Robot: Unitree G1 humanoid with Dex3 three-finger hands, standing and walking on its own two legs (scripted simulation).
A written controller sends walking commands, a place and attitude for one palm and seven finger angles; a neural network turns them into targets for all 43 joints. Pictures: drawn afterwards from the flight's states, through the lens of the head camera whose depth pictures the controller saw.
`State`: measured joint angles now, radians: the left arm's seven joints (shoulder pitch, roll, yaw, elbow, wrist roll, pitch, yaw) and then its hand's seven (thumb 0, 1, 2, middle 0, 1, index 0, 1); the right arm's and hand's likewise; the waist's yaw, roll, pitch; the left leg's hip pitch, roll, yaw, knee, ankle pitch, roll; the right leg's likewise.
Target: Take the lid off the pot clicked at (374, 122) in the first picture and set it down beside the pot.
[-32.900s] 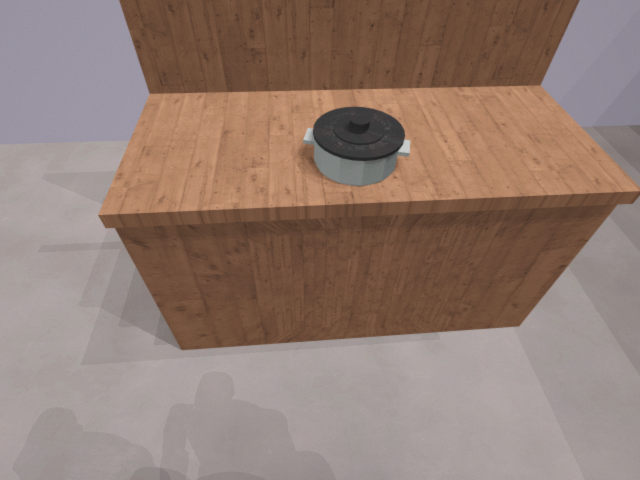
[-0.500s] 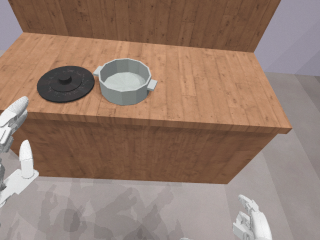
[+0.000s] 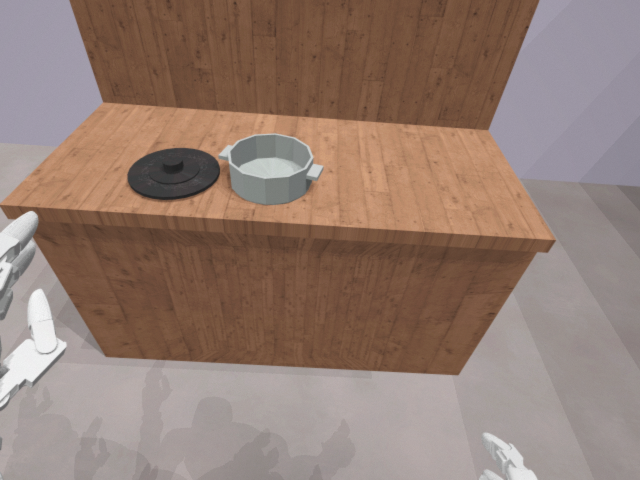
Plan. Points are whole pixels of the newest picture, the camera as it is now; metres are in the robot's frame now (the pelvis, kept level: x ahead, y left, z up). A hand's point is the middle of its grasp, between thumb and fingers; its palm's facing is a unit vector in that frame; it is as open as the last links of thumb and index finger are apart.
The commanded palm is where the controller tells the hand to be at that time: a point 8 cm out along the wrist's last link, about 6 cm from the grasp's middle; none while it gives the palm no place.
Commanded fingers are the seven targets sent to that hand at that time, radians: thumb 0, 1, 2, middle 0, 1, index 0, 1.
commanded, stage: stop stepping back and stand still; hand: left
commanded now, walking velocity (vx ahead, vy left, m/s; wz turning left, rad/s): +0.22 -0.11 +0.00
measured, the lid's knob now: (173, 163) +0.79 +0.38 -0.04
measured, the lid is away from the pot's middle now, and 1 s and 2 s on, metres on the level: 0.23 0.23 0.23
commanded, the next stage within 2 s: let the arm hang, fingers relaxed in 1.48 s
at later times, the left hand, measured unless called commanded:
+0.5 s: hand (49, 421) +0.15 +0.27 +0.09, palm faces +0.26 -0.83 -0.49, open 7.4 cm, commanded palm none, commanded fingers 0.00 0.90 0.90 -0.20 -0.30 -0.20 -0.30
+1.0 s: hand out of the picture -0.04 +0.20 -0.16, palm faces +0.02 -0.98 -0.18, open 7.3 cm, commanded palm none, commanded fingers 0.00 0.90 0.90 -0.20 -0.30 -0.20 -0.30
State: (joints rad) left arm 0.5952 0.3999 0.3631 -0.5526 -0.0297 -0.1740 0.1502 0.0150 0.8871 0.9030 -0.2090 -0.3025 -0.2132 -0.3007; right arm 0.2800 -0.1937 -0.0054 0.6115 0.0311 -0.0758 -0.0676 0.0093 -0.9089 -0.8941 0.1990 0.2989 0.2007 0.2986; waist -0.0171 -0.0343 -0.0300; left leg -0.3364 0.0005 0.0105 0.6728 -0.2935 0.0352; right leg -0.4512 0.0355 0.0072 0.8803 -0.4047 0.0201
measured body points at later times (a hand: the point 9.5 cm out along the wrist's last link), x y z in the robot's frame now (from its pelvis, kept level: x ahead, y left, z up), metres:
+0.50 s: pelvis -0.05 +0.01 +0.00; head -0.07 +0.02 +0.45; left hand +0.14 +0.31 +0.12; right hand +0.10 -0.21 -0.09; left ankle +0.00 +0.12 -0.71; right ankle -0.04 -0.11 -0.73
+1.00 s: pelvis +0.00 +0.02 +0.01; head +0.03 +0.03 +0.46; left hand -0.04 +0.25 -0.15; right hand -0.05 -0.21 -0.13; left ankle -0.01 +0.13 -0.72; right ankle -0.01 -0.11 -0.72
